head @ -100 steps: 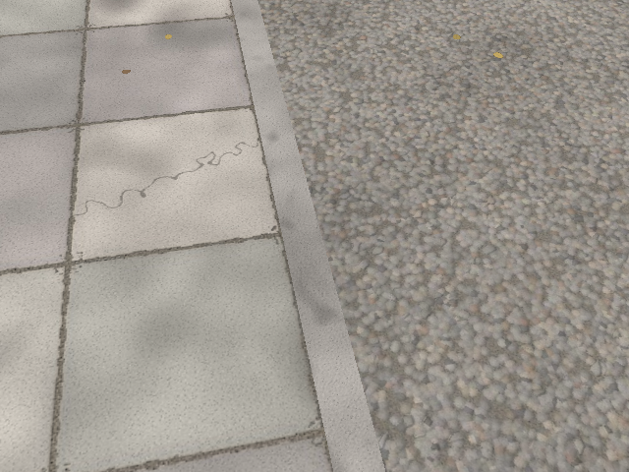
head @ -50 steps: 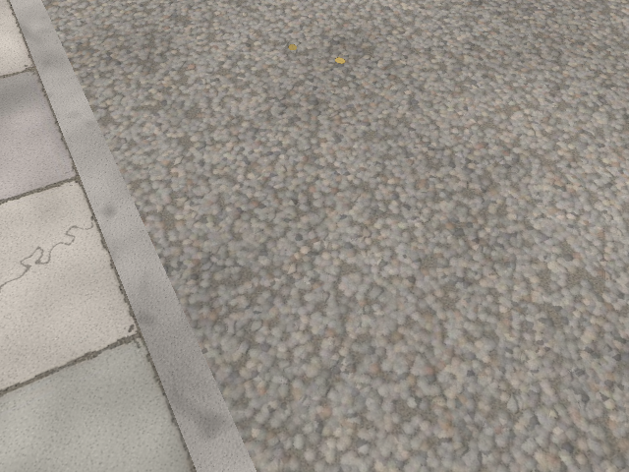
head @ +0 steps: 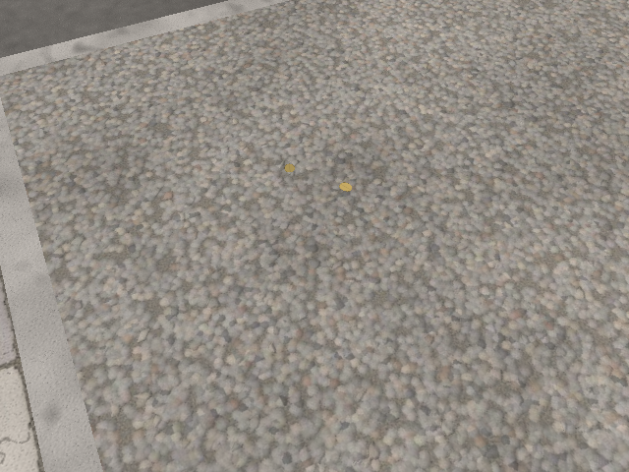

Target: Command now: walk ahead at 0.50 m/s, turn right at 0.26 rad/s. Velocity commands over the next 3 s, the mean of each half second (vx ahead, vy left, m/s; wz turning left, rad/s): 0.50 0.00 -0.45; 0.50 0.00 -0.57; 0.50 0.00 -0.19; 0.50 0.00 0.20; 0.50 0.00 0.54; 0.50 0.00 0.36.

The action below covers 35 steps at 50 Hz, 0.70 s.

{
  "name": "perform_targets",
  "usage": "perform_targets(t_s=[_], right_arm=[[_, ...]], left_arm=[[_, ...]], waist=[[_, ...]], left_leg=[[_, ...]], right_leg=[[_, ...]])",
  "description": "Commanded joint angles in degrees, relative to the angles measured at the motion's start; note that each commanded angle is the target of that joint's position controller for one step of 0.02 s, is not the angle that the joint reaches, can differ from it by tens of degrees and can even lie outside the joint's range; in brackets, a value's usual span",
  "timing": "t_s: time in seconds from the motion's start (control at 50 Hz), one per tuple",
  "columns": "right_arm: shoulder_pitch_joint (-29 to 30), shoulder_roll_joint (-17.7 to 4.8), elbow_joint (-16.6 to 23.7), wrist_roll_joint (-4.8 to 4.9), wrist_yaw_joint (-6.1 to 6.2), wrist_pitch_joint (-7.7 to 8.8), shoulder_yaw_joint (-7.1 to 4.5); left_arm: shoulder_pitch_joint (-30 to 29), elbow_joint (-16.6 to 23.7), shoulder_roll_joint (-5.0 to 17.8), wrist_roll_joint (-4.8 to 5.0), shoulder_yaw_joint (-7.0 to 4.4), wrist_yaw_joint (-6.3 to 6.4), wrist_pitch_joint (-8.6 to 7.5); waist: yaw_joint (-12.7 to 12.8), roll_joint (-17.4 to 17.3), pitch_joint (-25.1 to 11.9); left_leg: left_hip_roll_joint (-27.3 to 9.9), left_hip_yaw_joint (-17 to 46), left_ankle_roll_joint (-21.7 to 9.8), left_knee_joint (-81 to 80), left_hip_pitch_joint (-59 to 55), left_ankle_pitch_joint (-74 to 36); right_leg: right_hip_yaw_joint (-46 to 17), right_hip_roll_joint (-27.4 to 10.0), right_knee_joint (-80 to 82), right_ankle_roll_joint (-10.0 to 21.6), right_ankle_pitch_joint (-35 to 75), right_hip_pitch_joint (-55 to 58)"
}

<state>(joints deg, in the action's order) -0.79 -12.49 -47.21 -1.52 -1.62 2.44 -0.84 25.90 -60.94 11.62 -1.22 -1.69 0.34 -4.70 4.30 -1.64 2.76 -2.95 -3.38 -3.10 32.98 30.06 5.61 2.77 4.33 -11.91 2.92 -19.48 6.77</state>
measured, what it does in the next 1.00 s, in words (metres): walks ahead, turning right: left foot, then right foot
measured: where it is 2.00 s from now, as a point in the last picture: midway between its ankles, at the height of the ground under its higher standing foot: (513, 276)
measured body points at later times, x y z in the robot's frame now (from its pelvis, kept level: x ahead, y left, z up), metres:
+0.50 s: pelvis +0.26 +0.00 +0.00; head +0.29 -0.01 +0.45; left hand +0.49 +0.16 -0.11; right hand +0.15 -0.23 -0.14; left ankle +0.15 +0.10 -0.73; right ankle +0.38 -0.14 -0.70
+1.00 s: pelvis +0.50 -0.11 +0.01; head +0.53 -0.14 +0.46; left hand +0.62 +0.14 -0.11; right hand +0.56 -0.42 -0.10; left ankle +0.73 -0.06 -0.68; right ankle +0.39 -0.11 -0.73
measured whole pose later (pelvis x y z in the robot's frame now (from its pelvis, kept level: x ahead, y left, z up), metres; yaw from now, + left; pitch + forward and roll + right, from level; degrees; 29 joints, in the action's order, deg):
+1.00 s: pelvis +0.50 -0.11 +0.01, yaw -33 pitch +2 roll +0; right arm -1.8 -14.5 -43.4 -2.1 -1.4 1.0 -2.2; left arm 24.3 -52.9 14.9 -0.4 -4.0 0.1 -3.0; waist 5.0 -2.3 2.5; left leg -5.2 1.3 2.5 41.2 37.3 2.8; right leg -7.9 8.7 -14.9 7.5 -15.7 0.3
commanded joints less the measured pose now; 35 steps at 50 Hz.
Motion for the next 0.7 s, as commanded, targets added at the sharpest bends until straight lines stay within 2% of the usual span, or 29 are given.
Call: perform_targets(t_s=[0.02,0.04,0.06,0.08,0.1,0.12,0.14,0.16,0.18,0.22,0.26,0.36,0.44,0.46,0.5,0.54,0.56,0.58,0.6,0.62,0.64,0.66,0.68,0.7], right_arm=[[-12.7,-7.6,-0.9,-0.25,1.20,2.01,-2.64],[-22.9,-11.3,-3.3,-1.55,2.04,2.68,-3.86],[-27.2,-18.0,-3.3,-2.73,2.25,2.53,-5.60],[-23.8,-15.4,-2.6,-0.74,1.87,1.61,-5.19],[-17.6,-11.2,-1.7,-0.13,1.82,1.46,-4.12],[-14.0,-7.6,-1.2,0.07,1.66,1.80,-3.26],[-12.9,-5.9,-1.5,-0.01,1.81,2.17,-2.82],[-12.9,-4.8,-2.3,0.17,2.08,2.51,-2.49],[-13.8,-4.5,-2.8,0.19,2.15,2.97,-2.42],[-16.1,-5.1,-3.9,0.71,2.10,3.99,-2.65],[-17.7,-5.5,-4.7,0.71,2.12,4.40,-2.86],[-20.3,-5.4,-6.2,0.52,2.40,4.33,-2.75],[-24.0,-7.3,-7.7,0.46,2.97,3.78,-3.24],[-24.6,-7.5,-8.1,0.42,3.15,3.40,-3.33],[-24.4,-8.6,-8.3,0.27,3.48,2.65,-3.61],[-24.0,-10.3,-8.2,0.19,3.59,1.54,-4.14],[-23.5,-10.9,-7.8,0.35,3.40,0.92,-4.27],[-22.7,-10.5,-6.4,0.38,3.16,0.75,-4.16],[-24.2,-3.4,-2.1,1.00,1.91,1.19,-2.81],[-16.8,-8.3,0.5,0.79,1.57,1.92,-3.78],[-12.3,-7.8,2.0,1.19,1.27,2.74,-3.54],[-13.2,-7.4,1.4,1.32,1.37,3.43,-3.25],[-14.1,-7.4,0.5,0.67,1.58,3.16,-3.44],[-15.5,-7.3,0.3,-0.51,1.58,2.12,-3.42]], left_arm=[[-1.9,2.0,10.5,0.05,-2.04,0.34,-0.10],[-2.1,3.2,8.8,0.63,-1.53,0.11,-0.31],[4.4,4.7,1.8,2.83,-0.18,-0.09,-0.20],[3.2,3.9,7.5,1.29,-1.77,0.27,0.25],[-0.8,4.7,8.3,0.90,-2.43,0.19,0.61],[-3.6,5.2,6.9,0.82,-2.24,-0.20,0.70],[-4.6,5.2,5.7,0.52,-2.33,-0.53,1.18],[-4.4,5.3,5.2,-0.26,-2.42,-0.96,2.00],[-4.1,5.2,4.1,-0.50,-2.38,-1.38,2.78],[-6.2,6.4,3.1,-0.46,-2.36,-1.97,3.73],[-10.1,8.0,2.9,-0.53,-2.31,-2.46,4.22],[-21.1,12.5,2.0,-0.48,-1.34,-3.75,3.94],[-27.3,15.4,2.6,-0.84,-0.89,-4.28,3.90],[-27.8,15.9,2.9,-0.97,-0.99,-4.30,3.88],[-26.5,16.0,3.8,-1.14,-1.42,-4.04,3.94],[-19.7,14.3,5.4,-1.16,-2.34,-3.44,3.79],[-12.8,12.3,6.6,-1.27,-3.20,-2.94,3.28],[-3.7,9.8,10.4,-2.01,-4.85,-2.05,2.90],[-4.2,10.7,17.3,-1.91,-6.45,-1.22,3.13],[-2.3,11.5,18.0,-0.24,-6.55,-1.00,3.97],[-5.0,10.8,16.4,0.11,-6.09,-0.43,4.23],[-7.8,10.8,13.2,0.56,-5.37,-0.24,3.92],[-10.7,11.3,11.2,0.68,-4.86,-0.03,3.43],[-12.4,11.6,9.6,1.11,-4.28,0.17,2.90]], waist=[[-9.5,3.6,-4.4],[-12.9,0.0,-11.4],[-10.7,-12.6,-19.6],[-9.8,-8.5,-19.3],[-7.3,-4.0,-10.2],[-6.5,-1.3,-4.9],[-5.5,-2.1,-2.3],[-4.2,-3.4,-1.1],[-3.6,-3.4,-1.2],[-3.0,-2.8,-0.9],[-3.1,-2.6,0.1],[-4.6,-2.4,2.8],[-6.2,-2.3,3.6],[-6.2,-2.4,3.6],[-5.1,-3.4,2.2],[-2.2,-4.4,-1.9],[0.7,-3.5,-5.9],[4.9,0.8,-11.1],[0.7,14.9,-15.2],[3.1,7.9,-17.2],[1.9,4.6,-9.1],[-0.7,1.7,-4.6],[-3.1,-0.2,-2.4],[-5.1,0.0,-2.6]], left_leg=[[3.4,-1.1,-2.6,-6.5,-17.2,1.7],[-4.2,6.4,-4.8,-7.2,-32.9,4.2],[-21.8,31.3,-10.3,-11.4,-49.4,10.8],[-22.9,40.0,-11.2,-16.9,-45.1,13.1],[-21.1,30.8,-9.8,-17.9,-37.1,15.3],[-18.5,23.5,-8.5,-20.2,-29.9,12.3],[-15.9,17.7,-6.5,-21.8,-25.7,9.2],[-14.1,13.2,-5.1,-22.8,-22.6,5.5],[-13.6,10.3,-4.7,-23.2,-21.5,2.4],[-13.2,6.0,-4.8,-24.1,-21.8,-2.9],[-12.9,2.2,-4.7,-24.9,-22.8,-5.3],[-10.8,-5.8,-4.3,-25.0,-24.1,-11.1],[-12.8,-9.0,-4.2,-23.5,-30.2,-17.2],[-13.3,-9.8,-4.0,-22.2,-32.3,-20.3],[-13.7,-11.7,-3.5,-16.6,-35.6,-34.9],[-13.7,-12.8,-3.3,-4.2,-37.1,-47.7],[-13.5,-13.3,-2.6,6.8,-34.2,-45.0],[-12.1,-13.6,-0.6,23.1,-23.8,-31.1],[-1.8,-12.0,3.2,44.1,2.8,21.1],[3.0,1.4,3.7,50.9,11.1,25.6],[-0.9,4.2,2.8,48.5,15.4,18.9],[-2.9,4.2,2.6,42.6,12.5,14.4],[-4.2,4.5,2.8,38.3,8.8,13.1],[-4.7,4.8,3.6,35.8,4.9,12.7]], right_leg=[[-6.2,-13.9,-17.4,5.8,49.3,-4.7],[-4.4,-10.6,-31.7,4.7,36.7,-14.7],[0.4,-1.0,-52.6,1.9,2.3,-34.5],[-5.7,-1.1,-59.9,2.8,-9.0,-39.5],[-6.7,-4.6,-61.0,3.2,-4.8,-41.6],[-6.3,-6.9,-58.8,3.0,-0.7,-41.0],[-6.1,-8.3,-56.5,2.9,1.4,-39.4],[-5.9,-9.1,-55.0,2.4,2.5,-37.7],[-5.4,-9.1,-54.9,2.1,3.4,-36.6],[-4.7,-9.4,-54.2,1.6,6.2,-38.7],[-4.1,-10.1,-52.2,1.2,10.3,-42.7],[-0.3,-9.4,-35.8,0.5,19.8,-43.6],[3.8,-8.1,-27.1,2.3,18.2,-41.6],[4.3,-7.5,-26.0,3.1,16.4,-41.3],[6.1,-4.8,-24.4,5.1,11.1,-37.7],[7.5,-0.7,-22.9,7.6,5.1,-29.8],[7.0,1.2,-19.4,9.2,5.4,-21.1],[-0.9,-3.0,-15.1,11.8,3.0,-7.2],[-30.3,-21.0,-12.2,19.9,1.3,10.5],[-45.4,-24.1,-4.3,22.1,2.4,11.3],[-35.1,-22.8,-3.4,20.1,7.2,6.2],[-29.3,-20.5,-2.7,17.7,14.3,-1.3],[-24.5,-17.4,-2.2,15.6,20.6,-6.8],[-21.2,-15.0,-1.7,14.8,25.0,-10.4]])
